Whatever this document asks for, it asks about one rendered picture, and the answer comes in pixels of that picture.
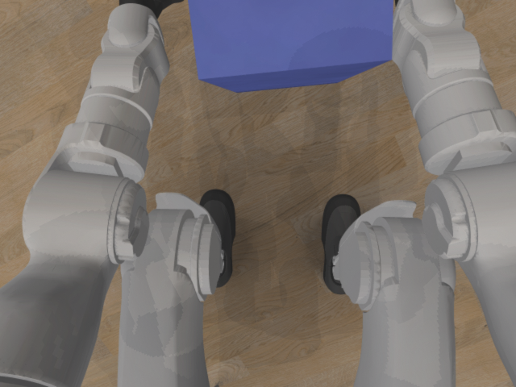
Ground left robot thigh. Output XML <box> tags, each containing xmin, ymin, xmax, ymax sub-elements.
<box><xmin>117</xmin><ymin>209</ymin><xmax>220</xmax><ymax>387</ymax></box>

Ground carton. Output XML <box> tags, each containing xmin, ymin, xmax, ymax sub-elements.
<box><xmin>188</xmin><ymin>0</ymin><xmax>393</xmax><ymax>93</ymax></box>

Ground robot left shin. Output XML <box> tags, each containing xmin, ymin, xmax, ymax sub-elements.
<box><xmin>120</xmin><ymin>193</ymin><xmax>224</xmax><ymax>279</ymax></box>

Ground robot left forearm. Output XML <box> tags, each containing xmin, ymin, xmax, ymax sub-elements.
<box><xmin>22</xmin><ymin>3</ymin><xmax>170</xmax><ymax>249</ymax></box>

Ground robot right forearm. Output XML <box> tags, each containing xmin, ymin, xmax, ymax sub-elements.
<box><xmin>392</xmin><ymin>0</ymin><xmax>516</xmax><ymax>176</ymax></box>

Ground left robot hand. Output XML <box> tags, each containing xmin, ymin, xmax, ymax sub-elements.
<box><xmin>119</xmin><ymin>0</ymin><xmax>184</xmax><ymax>19</ymax></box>

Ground right robot upper arm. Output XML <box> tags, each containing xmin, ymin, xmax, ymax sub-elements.
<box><xmin>422</xmin><ymin>161</ymin><xmax>516</xmax><ymax>387</ymax></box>

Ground left robot upper arm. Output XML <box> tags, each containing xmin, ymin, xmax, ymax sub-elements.
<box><xmin>0</xmin><ymin>169</ymin><xmax>149</xmax><ymax>387</ymax></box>

